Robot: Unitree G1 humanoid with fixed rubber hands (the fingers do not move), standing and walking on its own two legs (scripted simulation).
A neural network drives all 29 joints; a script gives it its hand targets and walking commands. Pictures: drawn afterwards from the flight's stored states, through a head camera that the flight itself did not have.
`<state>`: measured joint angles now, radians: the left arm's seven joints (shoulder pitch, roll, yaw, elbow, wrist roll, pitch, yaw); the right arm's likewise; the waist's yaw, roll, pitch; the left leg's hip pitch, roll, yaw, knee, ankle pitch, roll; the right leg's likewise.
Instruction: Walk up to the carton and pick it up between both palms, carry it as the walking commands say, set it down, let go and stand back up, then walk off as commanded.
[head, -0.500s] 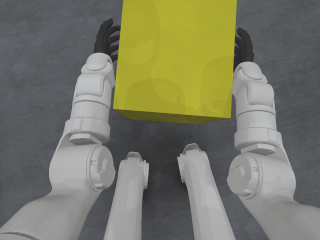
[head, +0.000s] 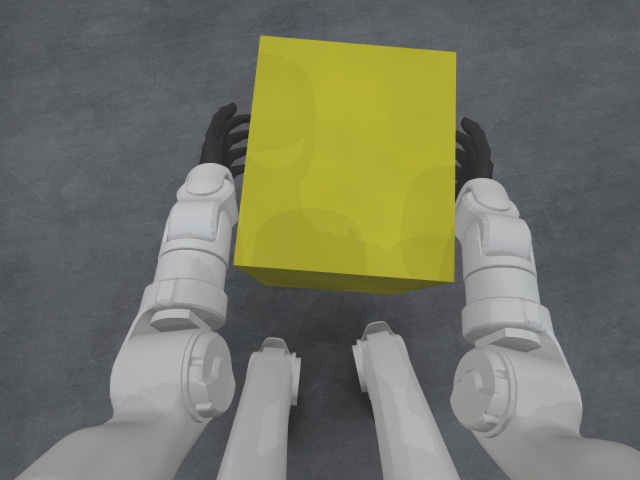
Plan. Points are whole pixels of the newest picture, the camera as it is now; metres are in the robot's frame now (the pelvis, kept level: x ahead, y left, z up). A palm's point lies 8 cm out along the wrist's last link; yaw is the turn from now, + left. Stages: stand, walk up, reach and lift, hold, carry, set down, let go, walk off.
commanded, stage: reach and lift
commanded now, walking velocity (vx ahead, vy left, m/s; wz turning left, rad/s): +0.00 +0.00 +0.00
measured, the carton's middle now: (340, 193) +0.46 -0.05 -0.13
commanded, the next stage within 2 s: none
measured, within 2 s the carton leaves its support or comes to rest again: neither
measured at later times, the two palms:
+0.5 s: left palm (197, 165) +0.45 +0.11 +0.01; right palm (499, 180) +0.41 -0.20 +0.01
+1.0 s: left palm (165, 158) +0.43 +0.11 +0.08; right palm (545, 174) +0.39 -0.19 +0.09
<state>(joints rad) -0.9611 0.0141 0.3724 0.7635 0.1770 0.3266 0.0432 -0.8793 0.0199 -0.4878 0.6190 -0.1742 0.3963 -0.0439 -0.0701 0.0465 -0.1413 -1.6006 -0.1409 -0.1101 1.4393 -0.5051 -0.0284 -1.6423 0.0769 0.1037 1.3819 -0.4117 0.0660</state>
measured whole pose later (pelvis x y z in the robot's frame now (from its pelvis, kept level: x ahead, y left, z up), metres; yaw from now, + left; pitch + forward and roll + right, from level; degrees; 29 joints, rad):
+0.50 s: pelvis +0.03 +0.00 +0.07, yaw +0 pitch +32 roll +0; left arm -0.74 -0.04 0.34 0.70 0.18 0.29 0.03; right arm -0.67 0.06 -0.44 0.57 -0.17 0.36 -0.04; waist -0.07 0.04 -0.14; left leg -1.27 -0.13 -0.13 1.18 -0.46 -0.01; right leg -1.31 0.07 0.12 1.12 -0.37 0.06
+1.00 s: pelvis +0.05 +0.00 +0.13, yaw +0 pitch +23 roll +0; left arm -0.56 -0.10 0.34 0.62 0.22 0.30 0.02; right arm -0.51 0.10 -0.40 0.52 -0.21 0.37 -0.01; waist -0.08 0.03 -0.11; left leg -0.88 -0.10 -0.14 0.83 -0.35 0.00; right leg -0.92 0.05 0.13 0.78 -0.27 0.05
